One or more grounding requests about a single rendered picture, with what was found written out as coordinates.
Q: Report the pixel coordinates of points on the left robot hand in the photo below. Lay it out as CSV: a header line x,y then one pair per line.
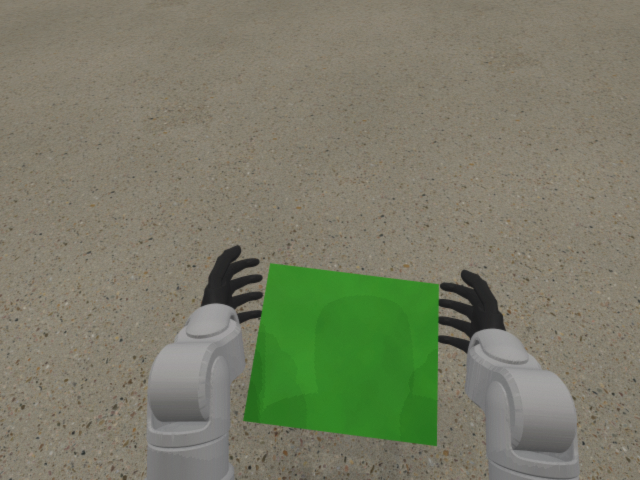
x,y
220,286

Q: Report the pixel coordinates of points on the robot right forearm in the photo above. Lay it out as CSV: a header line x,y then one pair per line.
x,y
531,419

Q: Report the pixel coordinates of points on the right robot hand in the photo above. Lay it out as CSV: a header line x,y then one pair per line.
x,y
483,313

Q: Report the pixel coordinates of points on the robot left forearm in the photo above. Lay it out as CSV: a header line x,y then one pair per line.
x,y
188,398

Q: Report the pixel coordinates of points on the carton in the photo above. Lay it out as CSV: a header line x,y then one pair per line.
x,y
347,353

